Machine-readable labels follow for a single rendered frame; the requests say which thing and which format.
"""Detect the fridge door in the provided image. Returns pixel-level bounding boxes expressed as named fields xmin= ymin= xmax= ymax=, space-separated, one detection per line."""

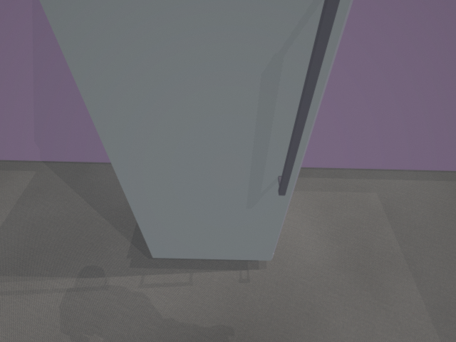
xmin=39 ymin=0 xmax=351 ymax=261

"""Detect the handle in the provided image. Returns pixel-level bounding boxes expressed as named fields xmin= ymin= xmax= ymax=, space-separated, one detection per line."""
xmin=278 ymin=0 xmax=340 ymax=196

